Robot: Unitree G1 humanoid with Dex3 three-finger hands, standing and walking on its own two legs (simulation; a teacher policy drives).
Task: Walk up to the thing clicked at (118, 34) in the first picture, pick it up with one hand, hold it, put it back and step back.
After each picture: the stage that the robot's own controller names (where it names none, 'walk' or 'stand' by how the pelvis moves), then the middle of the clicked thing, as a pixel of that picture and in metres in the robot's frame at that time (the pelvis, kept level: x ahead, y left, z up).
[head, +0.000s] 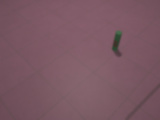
stand; (116, 41) +1.32 -0.37 -0.65
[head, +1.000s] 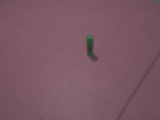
walk; (90, 45) +1.23 +0.02 -0.63
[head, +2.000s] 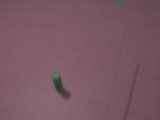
walk; (58, 82) +0.72 +0.27 -0.65
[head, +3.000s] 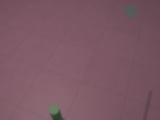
stand; (56, 115) +0.42 +0.21 -0.63
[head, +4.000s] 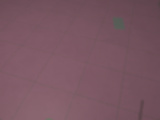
walk; out of the picture +0.38 +0.21 -0.66
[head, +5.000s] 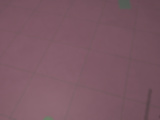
stand; out of the picture +0.29 +0.24 -0.61
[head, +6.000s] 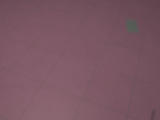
walk; out of the picture +0.34 +0.20 -0.65
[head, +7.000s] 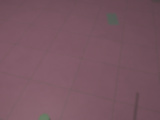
stand; out of the picture +0.41 +0.25 -0.63
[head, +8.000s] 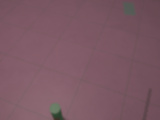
walk; (56, 113) +0.41 +0.19 -0.62
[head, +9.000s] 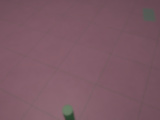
walk; (69, 116) +0.42 +0.15 -0.59
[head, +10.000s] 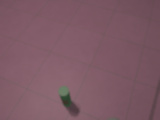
walk; (65, 97) +0.46 +0.17 -0.59
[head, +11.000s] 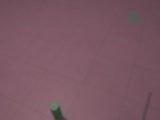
walk; (56, 112) +0.49 +0.25 -0.65
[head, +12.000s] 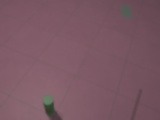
stand; (49, 106) +0.46 +0.18 -0.63
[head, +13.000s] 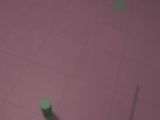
stand; (46, 109) +0.41 +0.21 -0.62
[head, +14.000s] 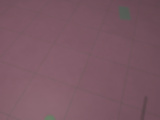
stand; out of the picture +0.34 +0.17 -0.64
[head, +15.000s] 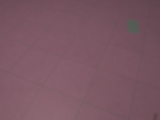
stand; out of the picture +0.29 +0.19 -0.65
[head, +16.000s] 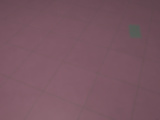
stand; out of the picture +0.28 +0.20 -0.66
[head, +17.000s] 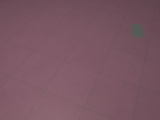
stand; out of the picture +0.27 +0.20 -0.66
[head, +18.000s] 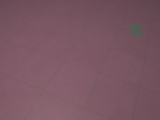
go down; out of the picture +0.26 +0.20 -0.66
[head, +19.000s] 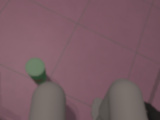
go down; (37, 73) +0.38 +0.17 -0.29
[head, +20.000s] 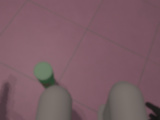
approach; (46, 77) +0.38 +0.15 -0.27
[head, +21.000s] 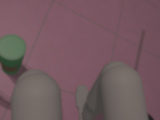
close in; (11, 58) +0.40 +0.16 -0.17
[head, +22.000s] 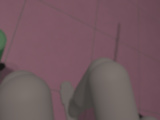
close; out of the picture +0.40 +0.18 -0.17
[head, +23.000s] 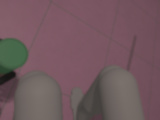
lift; out of the picture +0.35 +0.21 -0.14
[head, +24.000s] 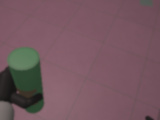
lift; (30, 85) +0.31 +0.17 +0.04
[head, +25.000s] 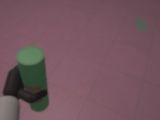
hold; (35, 83) +0.32 +0.16 +0.06
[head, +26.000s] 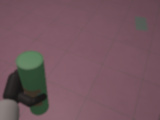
hold; (35, 87) +0.31 +0.17 +0.04
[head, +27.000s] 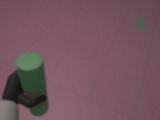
hold; (35, 88) +0.31 +0.17 +0.04
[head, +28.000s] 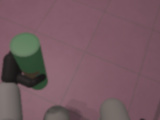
crouch; (33, 67) +0.38 +0.15 -0.02
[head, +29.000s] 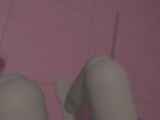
lower; out of the picture +0.43 +0.20 -0.18
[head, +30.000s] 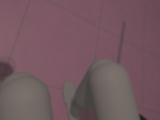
lower; out of the picture +0.42 +0.22 -0.16
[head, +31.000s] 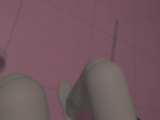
lower; out of the picture +0.45 +0.22 -0.16
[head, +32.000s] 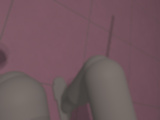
lower; out of the picture +0.44 +0.19 -0.19
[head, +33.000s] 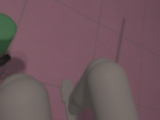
loosen; out of the picture +0.42 +0.17 -0.18
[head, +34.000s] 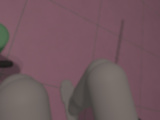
withdraw; out of the picture +0.43 +0.18 -0.19
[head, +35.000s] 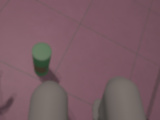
walk; (41, 62) +0.44 +0.15 -0.24
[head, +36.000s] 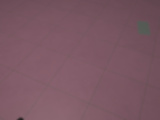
stand; out of the picture +0.33 +0.16 -0.59
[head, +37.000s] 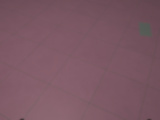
stand; out of the picture +0.34 +0.15 -0.60
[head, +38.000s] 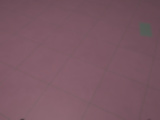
stand; out of the picture +0.34 +0.16 -0.60
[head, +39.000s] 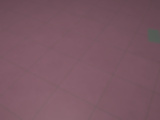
stand; out of the picture +0.35 +0.15 -0.65
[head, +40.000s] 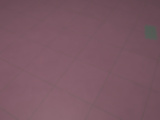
stand; out of the picture +0.34 +0.17 -0.66
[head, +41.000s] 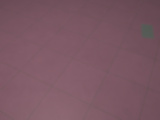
walk; out of the picture +0.33 +0.17 -0.66
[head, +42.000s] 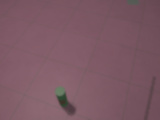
walk; (62, 97) +0.50 +0.19 -0.62
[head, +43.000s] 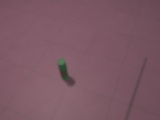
walk; (63, 69) +0.81 +0.25 -0.64
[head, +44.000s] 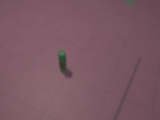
stand; (62, 61) +0.93 +0.18 -0.64
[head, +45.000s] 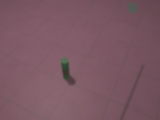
stand; (65, 69) +0.93 +0.19 -0.66
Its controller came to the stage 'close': yes
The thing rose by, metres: 0.69
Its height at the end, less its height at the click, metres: +0.00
